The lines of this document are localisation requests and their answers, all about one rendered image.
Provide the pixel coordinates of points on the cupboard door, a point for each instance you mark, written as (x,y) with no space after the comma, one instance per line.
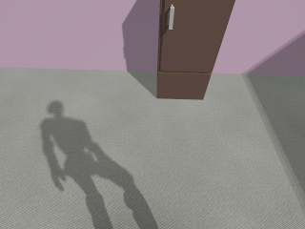
(192,44)

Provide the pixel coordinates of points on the handle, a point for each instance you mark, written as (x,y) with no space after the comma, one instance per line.
(171,17)

